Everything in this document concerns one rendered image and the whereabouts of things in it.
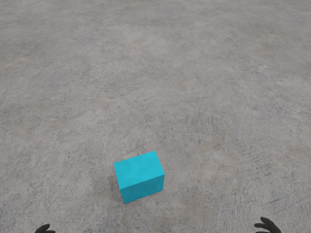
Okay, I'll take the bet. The left robot hand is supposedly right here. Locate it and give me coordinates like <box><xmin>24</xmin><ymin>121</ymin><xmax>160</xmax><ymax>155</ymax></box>
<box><xmin>35</xmin><ymin>223</ymin><xmax>55</xmax><ymax>233</ymax></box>

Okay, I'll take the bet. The carton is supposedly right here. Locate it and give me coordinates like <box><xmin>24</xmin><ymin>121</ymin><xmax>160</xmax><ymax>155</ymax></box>
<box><xmin>114</xmin><ymin>150</ymin><xmax>165</xmax><ymax>204</ymax></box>

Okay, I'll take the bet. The right robot hand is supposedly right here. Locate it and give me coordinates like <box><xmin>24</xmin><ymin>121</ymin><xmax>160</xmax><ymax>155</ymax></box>
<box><xmin>254</xmin><ymin>216</ymin><xmax>282</xmax><ymax>233</ymax></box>

